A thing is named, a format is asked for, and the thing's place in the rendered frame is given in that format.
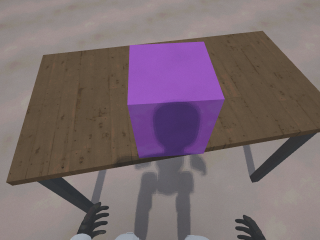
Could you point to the robot right hand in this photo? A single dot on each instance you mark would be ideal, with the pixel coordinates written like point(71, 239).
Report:
point(253, 230)

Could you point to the table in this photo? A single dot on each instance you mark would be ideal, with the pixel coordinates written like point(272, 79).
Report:
point(78, 121)

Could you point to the carton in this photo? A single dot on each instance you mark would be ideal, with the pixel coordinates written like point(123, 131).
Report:
point(174, 98)

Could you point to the robot left hand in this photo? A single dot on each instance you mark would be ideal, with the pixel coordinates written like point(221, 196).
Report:
point(88, 224)

